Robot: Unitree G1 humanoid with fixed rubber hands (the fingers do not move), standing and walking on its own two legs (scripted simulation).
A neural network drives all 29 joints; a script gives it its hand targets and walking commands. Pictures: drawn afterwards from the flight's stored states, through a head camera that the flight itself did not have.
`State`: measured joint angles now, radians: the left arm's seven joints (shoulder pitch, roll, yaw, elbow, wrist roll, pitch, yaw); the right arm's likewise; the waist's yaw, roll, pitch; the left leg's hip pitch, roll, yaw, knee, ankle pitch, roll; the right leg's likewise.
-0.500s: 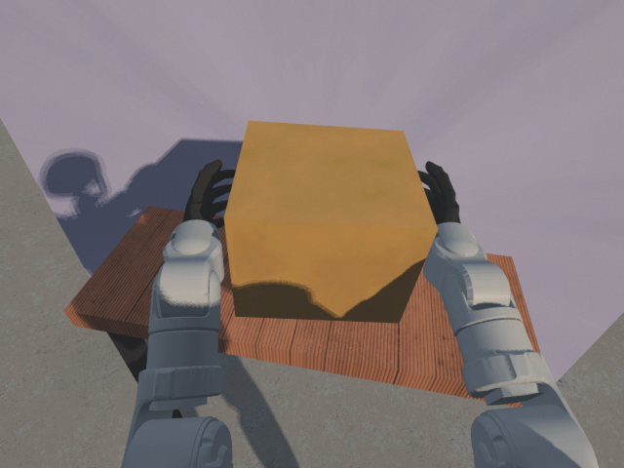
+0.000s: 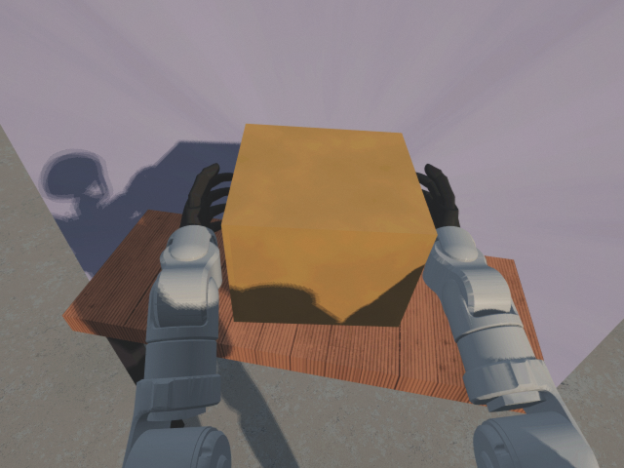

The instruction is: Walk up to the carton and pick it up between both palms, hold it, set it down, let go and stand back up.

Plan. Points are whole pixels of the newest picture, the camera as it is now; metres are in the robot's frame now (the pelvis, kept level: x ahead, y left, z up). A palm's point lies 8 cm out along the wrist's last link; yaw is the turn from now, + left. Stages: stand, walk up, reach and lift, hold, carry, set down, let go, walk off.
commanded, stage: hold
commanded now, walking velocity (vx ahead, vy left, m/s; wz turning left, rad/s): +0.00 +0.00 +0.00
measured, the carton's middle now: (321, 223) +0.36 +0.01 +0.16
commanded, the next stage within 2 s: none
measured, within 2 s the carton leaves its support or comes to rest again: neither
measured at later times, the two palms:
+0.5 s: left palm (200, 230) +0.35 +0.15 +0.17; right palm (439, 230) +0.35 -0.14 +0.16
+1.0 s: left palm (200, 232) +0.34 +0.15 +0.17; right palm (439, 230) +0.35 -0.14 +0.16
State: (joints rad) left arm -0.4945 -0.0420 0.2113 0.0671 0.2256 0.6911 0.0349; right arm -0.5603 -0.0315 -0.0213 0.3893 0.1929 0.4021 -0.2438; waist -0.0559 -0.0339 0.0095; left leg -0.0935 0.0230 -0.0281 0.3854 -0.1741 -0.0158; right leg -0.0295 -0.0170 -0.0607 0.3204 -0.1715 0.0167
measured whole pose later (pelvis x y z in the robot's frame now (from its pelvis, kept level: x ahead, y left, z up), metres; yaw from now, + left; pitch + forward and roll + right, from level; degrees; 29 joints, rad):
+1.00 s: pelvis +0.00 +0.00 +0.00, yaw +0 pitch -7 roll -1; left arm -0.49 -0.04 0.21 0.06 0.23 0.69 0.03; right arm -0.55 -0.03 -0.02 0.37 0.19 0.40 -0.25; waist -0.06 -0.04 0.02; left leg -0.10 0.02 -0.03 0.39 -0.18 -0.02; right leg -0.03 -0.01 -0.06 0.32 -0.17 0.01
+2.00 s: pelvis +0.00 +0.00 +0.00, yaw +0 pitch -7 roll -1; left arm -0.48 -0.04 0.20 0.05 0.22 0.69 0.04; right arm -0.55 -0.04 -0.01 0.37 0.20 0.40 -0.25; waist -0.06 -0.03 0.02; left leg -0.10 0.02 -0.03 0.40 -0.18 -0.02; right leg -0.03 -0.02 -0.06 0.32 -0.18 0.02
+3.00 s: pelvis +0.00 +0.00 +0.00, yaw +0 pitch -6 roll -1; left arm -0.49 -0.03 0.20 0.06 0.21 0.69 0.03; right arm -0.55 -0.04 0.01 0.37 0.21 0.38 -0.27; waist -0.05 -0.03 0.02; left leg -0.11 0.03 -0.04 0.40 -0.18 -0.02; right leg -0.04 -0.01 -0.07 0.31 -0.17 0.01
